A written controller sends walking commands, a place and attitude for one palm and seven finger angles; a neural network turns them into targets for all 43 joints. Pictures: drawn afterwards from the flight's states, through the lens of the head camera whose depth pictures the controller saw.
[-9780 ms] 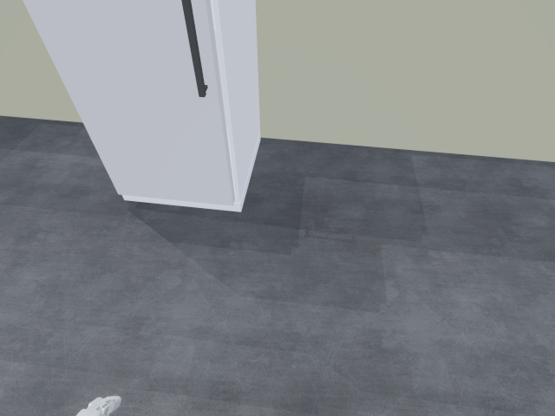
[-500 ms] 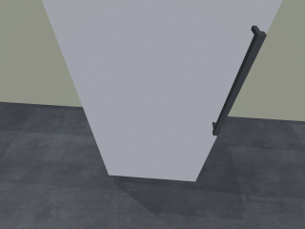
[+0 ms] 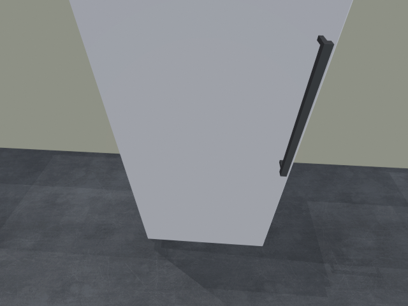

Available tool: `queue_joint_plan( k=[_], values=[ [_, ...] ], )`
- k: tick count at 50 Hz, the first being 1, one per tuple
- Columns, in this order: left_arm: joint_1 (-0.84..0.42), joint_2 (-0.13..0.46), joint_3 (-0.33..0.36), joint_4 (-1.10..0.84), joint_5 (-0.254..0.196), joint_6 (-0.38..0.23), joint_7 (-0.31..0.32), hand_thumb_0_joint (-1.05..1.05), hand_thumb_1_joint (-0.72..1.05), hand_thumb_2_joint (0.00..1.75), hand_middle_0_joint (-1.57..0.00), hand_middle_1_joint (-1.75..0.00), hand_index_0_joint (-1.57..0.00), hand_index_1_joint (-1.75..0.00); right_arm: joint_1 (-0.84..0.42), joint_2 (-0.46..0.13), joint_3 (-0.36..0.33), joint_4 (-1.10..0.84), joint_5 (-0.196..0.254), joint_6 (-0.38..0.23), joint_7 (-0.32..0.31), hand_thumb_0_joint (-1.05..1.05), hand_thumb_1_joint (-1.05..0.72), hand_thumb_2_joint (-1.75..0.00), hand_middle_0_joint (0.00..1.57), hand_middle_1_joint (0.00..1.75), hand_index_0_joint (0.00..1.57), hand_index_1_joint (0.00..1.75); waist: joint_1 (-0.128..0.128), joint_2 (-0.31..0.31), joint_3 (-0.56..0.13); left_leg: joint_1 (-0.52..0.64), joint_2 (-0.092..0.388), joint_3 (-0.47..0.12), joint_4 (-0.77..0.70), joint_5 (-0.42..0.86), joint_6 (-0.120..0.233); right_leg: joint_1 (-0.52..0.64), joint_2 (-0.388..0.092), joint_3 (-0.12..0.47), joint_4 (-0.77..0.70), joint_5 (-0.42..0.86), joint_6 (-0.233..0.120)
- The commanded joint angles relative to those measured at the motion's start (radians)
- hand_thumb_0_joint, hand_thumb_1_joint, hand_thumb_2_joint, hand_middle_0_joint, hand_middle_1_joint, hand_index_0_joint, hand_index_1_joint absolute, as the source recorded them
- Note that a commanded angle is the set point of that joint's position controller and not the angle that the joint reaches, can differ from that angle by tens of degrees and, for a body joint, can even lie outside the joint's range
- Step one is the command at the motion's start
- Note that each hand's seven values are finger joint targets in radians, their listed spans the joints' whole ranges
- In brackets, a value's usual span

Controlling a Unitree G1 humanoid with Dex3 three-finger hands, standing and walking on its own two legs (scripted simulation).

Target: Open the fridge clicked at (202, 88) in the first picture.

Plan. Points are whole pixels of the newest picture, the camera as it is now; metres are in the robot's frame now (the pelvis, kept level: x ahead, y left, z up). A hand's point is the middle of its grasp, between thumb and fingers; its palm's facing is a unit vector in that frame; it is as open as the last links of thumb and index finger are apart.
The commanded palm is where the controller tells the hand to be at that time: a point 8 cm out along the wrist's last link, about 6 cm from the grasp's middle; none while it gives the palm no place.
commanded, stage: look again from close up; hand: right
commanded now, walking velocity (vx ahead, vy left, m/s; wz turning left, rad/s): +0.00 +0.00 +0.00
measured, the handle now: (298, 118) +0.55 -0.21 +0.10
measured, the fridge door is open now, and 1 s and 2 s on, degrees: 0 0 0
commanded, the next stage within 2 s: raise the hand to about handle height in 1.44 s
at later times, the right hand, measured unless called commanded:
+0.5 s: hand out of the picture -0.04 -0.20 -0.17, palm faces +0.01 +0.97 -0.23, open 7.3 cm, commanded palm none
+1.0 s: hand out of the picture +0.03 -0.19 -0.17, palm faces +0.00 +0.98 -0.22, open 7.3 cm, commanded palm none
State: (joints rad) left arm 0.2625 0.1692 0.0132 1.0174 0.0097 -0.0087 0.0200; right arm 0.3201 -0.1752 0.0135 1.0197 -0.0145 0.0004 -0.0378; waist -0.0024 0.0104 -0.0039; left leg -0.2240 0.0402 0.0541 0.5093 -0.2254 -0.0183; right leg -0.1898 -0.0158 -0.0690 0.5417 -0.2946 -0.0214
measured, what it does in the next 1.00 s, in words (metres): stands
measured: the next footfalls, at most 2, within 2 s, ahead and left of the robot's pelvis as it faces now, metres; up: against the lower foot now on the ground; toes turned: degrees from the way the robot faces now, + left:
none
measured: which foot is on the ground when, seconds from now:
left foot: down 0.00-1.00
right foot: down 0.00-1.00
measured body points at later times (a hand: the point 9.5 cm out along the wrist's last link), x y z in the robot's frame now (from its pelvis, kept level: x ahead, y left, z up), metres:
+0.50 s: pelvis -0.02 -0.01 +0.00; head -0.02 -0.01 +0.45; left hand -0.03 +0.23 -0.15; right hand -0.04 -0.25 -0.15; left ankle +0.03 +0.13 -0.73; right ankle +0.00 -0.10 -0.73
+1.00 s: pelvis +0.00 +0.00 +0.01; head +0.02 +0.00 +0.46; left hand +0.03 +0.23 -0.15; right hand +0.04 -0.24 -0.15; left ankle +0.03 +0.13 -0.73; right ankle +0.00 -0.10 -0.73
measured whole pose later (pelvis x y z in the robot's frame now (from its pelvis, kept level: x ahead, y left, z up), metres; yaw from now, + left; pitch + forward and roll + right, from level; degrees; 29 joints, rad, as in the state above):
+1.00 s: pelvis +0.00 +0.00 +0.01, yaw +0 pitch -1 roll +0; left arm 0.23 0.18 0.01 1.09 0.01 -0.01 0.01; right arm 0.25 -0.18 0.01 1.05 -0.01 -0.01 -0.04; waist 0.01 0.00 0.05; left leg -0.23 0.05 0.04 0.44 -0.19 -0.03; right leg -0.18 0.00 -0.08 0.45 -0.25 -0.03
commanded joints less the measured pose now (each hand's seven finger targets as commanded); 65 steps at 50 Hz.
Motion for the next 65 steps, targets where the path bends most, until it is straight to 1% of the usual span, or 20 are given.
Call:
queue_joint_plan(
  k=[1,3,6,11,15,16,20,24,25,26,28,31,36,40,43,48,52,54,60,65],
  values=[
    [0.045,0.122,0.024,-0.039,0.002,-0.005,0.0,0.0,0.9,0.9,-0.2,-0.3,-0.2,-0.3,0.037,-0.126,-0.028,-0.055,-0.009,-0.016,-0.007,0.0,-0.9,-0.9,0.2,0.3,0.2,0.3,0.007,-0.015,0.132,-0.057,0.066,-0.098,-0.145,-0.093,0.036,-0.123,-0.08,0.114,-0.182,-0.077,-0.012],
    [0.048,0.127,0.027,-0.042,0.003,-0.003,-0.002,0.0,0.9,0.9,-0.2,-0.3,-0.2,-0.3,0.04,-0.126,-0.031,-0.054,-0.01,-0.015,-0.006,0.0,-0.9,-0.9,0.2,0.3,0.2,0.3,0.009,-0.022,0.132,-0.065,0.066,-0.098,-0.15,-0.131,0.034,-0.138,-0.08,0.122,-0.198,-0.123,-0.013],
    [0.049,0.134,0.029,-0.041,0.003,-0.002,-0.003,0.0,0.9,0.9,-0.2,-0.3,-0.2,-0.3,0.051,-0.124,-0.032,-0.054,-0.012,-0.014,-0.005,0.0,-0.9,-0.9,0.2,0.3,0.2,0.3,0.006,-0.04,0.12,-0.047,0.061,-0.081,-0.143,-0.127,0.029,-0.159,-0.09,0.141,-0.224,-0.163,-0.017],
    [0.063,0.141,0.031,-0.033,0.004,0.0,-0.004,0.0,0.9,0.9,-0.2,-0.3,-0.2,-0.3,0.065,-0.12,-0.034,-0.044,-0.013,-0.014,-0.004,0.0,-0.9,-0.9,0.2,0.3,0.2,0.3,0.005,-0.032,0.111,-0.045,0.059,-0.073,-0.136,-0.141,0.026,-0.178,-0.098,0.157,-0.244,-0.202,-0.02],
    [0.069,0.144,0.032,-0.02,0.003,-0.002,-0.004,0.0,0.9,0.9,-0.2,-0.3,-0.2,-0.3,0.077,-0.117,-0.035,-0.03,-0.012,-0.016,-0.002,0.0,-0.9,-0.9,0.2,0.3,0.2,0.3,0.003,-0.036,0.106,-0.032,0.062,-0.074,-0.128,-0.119,0.027,-0.184,-0.099,0.159,-0.252,-0.196,-0.021],
    [0.074,0.143,0.031,-0.017,0.002,-0.003,-0.004,0.0,0.9,0.9,-0.2,-0.3,-0.2,-0.3,0.079,-0.118,-0.036,-0.029,-0.012,-0.018,-0.003,0.0,-0.9,-0.9,0.2,0.3,0.2,0.3,0.002,-0.026,0.087,-0.021,0.064,-0.075,-0.129,-0.102,0.029,-0.171,-0.1,0.158,-0.244,-0.173,-0.022],
    [0.083,0.139,0.032,0.0,0.002,-0.002,-0.004,0.0,0.9,0.9,-0.2,-0.3,-0.2,-0.3,0.075,-0.123,-0.037,-0.02,-0.01,-0.02,-0.003,0.0,-0.9,-0.9,0.2,0.3,0.2,0.3,0.007,-0.003,0.102,-0.046,0.073,-0.095,-0.148,-0.14,0.034,-0.164,-0.09,0.146,-0.227,-0.16,-0.019],
    [0.087,0.136,0.028,0.01,0.002,-0.002,-0.005,0.0,0.9,0.9,-0.2,-0.3,-0.2,-0.3,0.065,-0.125,-0.037,-0.016,-0.009,-0.021,-0.004,0.0,-0.9,-0.9,0.2,0.3,0.2,0.3,0.009,-0.013,0.112,-0.056,0.076,-0.1,-0.15,-0.136,0.037,-0.158,-0.09,0.144,-0.226,-0.145,-0.017],
    [0.088,0.137,0.029,0.013,0.002,-0.002,-0.005,0.0,0.9,0.9,-0.2,-0.3,-0.2,-0.3,0.062,-0.126,-0.037,-0.015,-0.009,-0.02,-0.003,0.0,-0.9,-0.9,0.2,0.3,0.2,0.3,0.009,-0.027,0.117,-0.056,0.074,-0.101,-0.149,-0.14,0.035,-0.167,-0.09,0.146,-0.233,-0.157,-0.016],
    [0.089,0.138,0.029,0.014,0.001,-0.003,-0.006,0.0,0.9,0.9,-0.2,-0.3,-0.2,-0.3,0.063,-0.13,-0.038,-0.015,-0.01,-0.021,-0.005,0.0,-0.9,-0.9,0.2,0.3,0.2,0.3,0.007,-0.016,0.11,-0.047,0.073,-0.096,-0.147,-0.124,0.035,-0.163,-0.093,0.149,-0.231,-0.146,-0.018],
    [0.081,0.139,0.029,0.016,0.002,-0.004,-0.005,0.0,0.9,0.9,-0.2,-0.3,-0.2,-0.3,0.059,-0.129,-0.038,-0.01,-0.01,-0.021,-0.003,0.0,-0.9,-0.9,0.2,0.3,0.2,0.3,0.006,-0.027,0.109,-0.046,0.075,-0.096,-0.146,-0.124,0.034,-0.162,-0.092,0.143,-0.233,-0.148,-0.016],
    [0.079,0.137,0.028,0.019,0.001,-0.004,-0.005,0.0,0.9,0.9,-0.2,-0.3,-0.2,-0.3,0.051,-0.126,-0.038,-0.009,-0.01,-0.022,-0.003,0.0,-0.9,-0.9,0.2,0.3,0.2,0.3,0.007,-0.019,0.103,-0.041,0.075,-0.101,-0.146,-0.109,0.036,-0.155,-0.091,0.141,-0.228,-0.126,-0.014],
    [0.066,0.132,0.023,0.028,-0.001,-0.01,-0.005,0.0,0.9,0.9,-0.2,-0.3,-0.2,-0.3,0.032,-0.126,-0.035,-0.008,-0.007,-0.028,-0.005,0.0,-0.9,-0.9,0.2,0.3,0.2,0.3,0.008,-0.005,0.059,-0.008,0.083,-0.098,-0.136,0.0,0.037,-0.094,-0.092,0.123,-0.202,0.013,-0.011],
    [0.049,0.131,0.019,0.032,-0.002,-0.012,-0.004,0.0,0.9,0.9,-0.2,-0.3,-0.2,-0.3,0.014,-0.125,-0.033,-0.007,-0.004,-0.029,-0.006,0.0,-0.9,-0.9,0.2,0.3,0.2,0.3,0.008,-0.003,0.059,0.007,0.087,-0.099,-0.133,0.063,0.036,-0.073,-0.091,0.112,-0.197,0.087,-0.007],
    [0.037,0.131,0.016,0.038,-0.003,-0.013,-0.004,0.0,0.9,0.9,-0.2,-0.3,-0.2,-0.3,0.009,-0.127,-0.032,-0.006,-0.004,-0.03,-0.007,0.0,-0.9,-0.9,0.2,0.3,0.2,0.3,0.006,-0.011,0.035,0.031,0.089,-0.093,-0.125,0.12,0.034,-0.047,-0.095,0.105,-0.191,0.145,-0.005],
    [0.019,0.13,0.014,0.045,-0.003,-0.011,-0.004,0.0,0.9,0.9,-0.2,-0.3,-0.2,-0.3,-0.004,-0.126,-0.029,0.0,-0.003,-0.03,-0.008,0.0,-0.9,-0.9,0.2,0.3,0.2,0.3,0.007,-0.005,0.042,0.035,0.091,-0.093,-0.131,0.146,0.031,-0.025,-0.095,0.101,-0.194,0.171,-0.001],
    [0.011,0.131,0.013,0.052,-0.004,-0.01,-0.004,0.0,0.9,0.9,-0.2,-0.3,-0.2,-0.3,-0.01,-0.128,-0.027,0.003,-0.002,-0.03,-0.009,0.0,-0.9,-0.9,0.2,0.3,0.2,0.3,0.006,-0.021,0.04,0.046,0.091,-0.091,-0.137,0.162,0.028,-0.011,-0.097,0.098,-0.196,0.188,0.002],
    [0.011,0.128,0.012,0.056,-0.003,-0.009,-0.003,0.0,0.9,0.9,-0.2,-0.3,-0.2,-0.3,-0.013,-0.126,-0.027,0.006,-0.002,-0.03,-0.008,0.0,-0.9,-0.9,0.2,0.3,0.2,0.3,0.007,-0.002,0.044,0.049,0.092,-0.092,-0.142,0.161,0.029,-0.009,-0.096,0.097,-0.202,0.183,0.003],
    [0.009,0.124,0.009,0.067,-0.004,-0.009,-0.003,0.0,0.9,0.9,-0.2,-0.3,-0.2,-0.3,-0.013,-0.122,-0.025,0.014,-0.001,-0.028,-0.008,0.0,-0.9,-0.9,0.2,0.3,0.2,0.3,0.005,-0.019,0.056,0.056,0.091,-0.087,-0.158,0.138,0.026,-0.007,-0.097,0.099,-0.221,0.171,0.005],
    [0.018,0.12,0.007,0.077,-0.004,-0.008,-0.001,0.0,0.9,0.9,-0.2,-0.3,-0.2,-0.3,-0.01,-0.115,-0.023,0.024,0.0,-0.027,-0.008,0.0,-0.9,-0.9,0.2,0.3,0.2,0.3,0.006,-0.01,0.061,0.057,0.089,-0.087,-0.166,0.123,0.026,-0.001,-0.097,0.101,-0.231,0.162,0.006]
  ],
)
